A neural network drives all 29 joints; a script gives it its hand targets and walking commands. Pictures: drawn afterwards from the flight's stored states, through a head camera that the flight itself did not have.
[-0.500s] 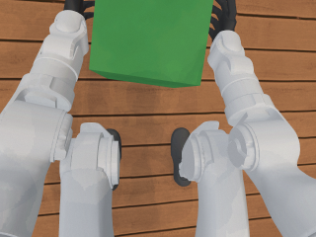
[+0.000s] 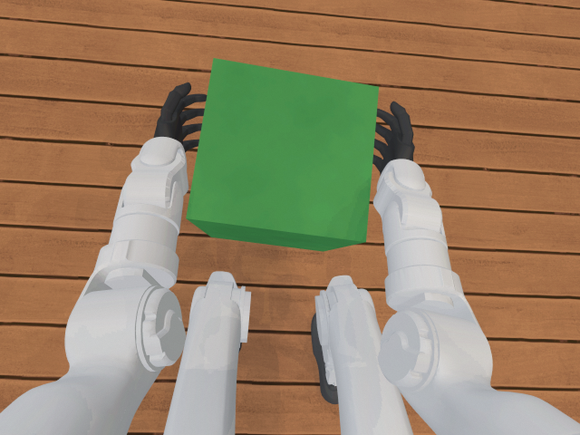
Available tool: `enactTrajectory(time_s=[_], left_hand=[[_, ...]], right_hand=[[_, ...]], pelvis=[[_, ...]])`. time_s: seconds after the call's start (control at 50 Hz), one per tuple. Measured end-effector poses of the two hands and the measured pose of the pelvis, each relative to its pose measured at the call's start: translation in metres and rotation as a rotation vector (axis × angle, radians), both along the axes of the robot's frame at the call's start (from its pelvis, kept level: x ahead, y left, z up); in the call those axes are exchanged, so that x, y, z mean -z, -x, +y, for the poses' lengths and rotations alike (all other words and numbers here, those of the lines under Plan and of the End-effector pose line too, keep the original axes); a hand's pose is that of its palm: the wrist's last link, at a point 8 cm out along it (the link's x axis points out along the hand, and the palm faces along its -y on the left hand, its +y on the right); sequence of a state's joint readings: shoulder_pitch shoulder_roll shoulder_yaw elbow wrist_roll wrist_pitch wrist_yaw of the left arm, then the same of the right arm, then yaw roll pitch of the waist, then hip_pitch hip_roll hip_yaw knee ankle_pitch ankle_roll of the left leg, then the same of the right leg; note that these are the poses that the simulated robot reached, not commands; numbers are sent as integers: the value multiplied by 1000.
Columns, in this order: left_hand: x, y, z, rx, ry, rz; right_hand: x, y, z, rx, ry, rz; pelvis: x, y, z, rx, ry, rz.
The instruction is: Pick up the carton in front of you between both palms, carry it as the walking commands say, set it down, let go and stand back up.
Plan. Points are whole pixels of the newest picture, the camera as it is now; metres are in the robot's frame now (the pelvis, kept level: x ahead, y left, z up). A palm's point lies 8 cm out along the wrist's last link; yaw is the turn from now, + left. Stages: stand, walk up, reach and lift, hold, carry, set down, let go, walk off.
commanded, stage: reach and lift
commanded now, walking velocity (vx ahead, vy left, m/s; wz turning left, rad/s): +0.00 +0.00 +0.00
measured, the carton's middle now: (280, 175) +0.47 +0.02 -0.14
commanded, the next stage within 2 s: none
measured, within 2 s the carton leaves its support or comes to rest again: neither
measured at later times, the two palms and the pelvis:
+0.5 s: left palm (122, 111) +0.44 +0.17 +0.09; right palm (460, 129) +0.44 -0.13 +0.10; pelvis +0.05 +0.00 +0.13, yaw +2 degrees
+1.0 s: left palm out of the picture +0.39 +0.16 +0.25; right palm out of the picture +0.41 -0.14 +0.25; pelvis +0.09 +0.00 +0.26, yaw +2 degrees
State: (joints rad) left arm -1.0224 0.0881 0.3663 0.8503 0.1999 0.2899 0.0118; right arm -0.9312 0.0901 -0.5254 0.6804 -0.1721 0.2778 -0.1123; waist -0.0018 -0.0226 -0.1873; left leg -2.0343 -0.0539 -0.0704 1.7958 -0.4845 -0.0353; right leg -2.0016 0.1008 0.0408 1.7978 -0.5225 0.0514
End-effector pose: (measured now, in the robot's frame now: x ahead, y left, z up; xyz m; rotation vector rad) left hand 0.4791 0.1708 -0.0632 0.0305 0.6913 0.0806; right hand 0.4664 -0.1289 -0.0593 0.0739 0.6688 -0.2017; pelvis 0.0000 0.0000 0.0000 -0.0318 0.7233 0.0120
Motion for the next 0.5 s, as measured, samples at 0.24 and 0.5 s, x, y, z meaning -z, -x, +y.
enactTrajectory(time_s=[0.24, 0.5], left_hand=[[-62, 19, 5, -38, 25, -19], [-152, 37, 0, -47, 37, 0]], right_hand=[[-66, 10, 4, -14, -11, -21], [-158, 27, 1, -20, 8, -2]], pelvis=[[-53, -19, -1, -3, -12, -48], [-132, -48, 4, -21, -10, -164]])
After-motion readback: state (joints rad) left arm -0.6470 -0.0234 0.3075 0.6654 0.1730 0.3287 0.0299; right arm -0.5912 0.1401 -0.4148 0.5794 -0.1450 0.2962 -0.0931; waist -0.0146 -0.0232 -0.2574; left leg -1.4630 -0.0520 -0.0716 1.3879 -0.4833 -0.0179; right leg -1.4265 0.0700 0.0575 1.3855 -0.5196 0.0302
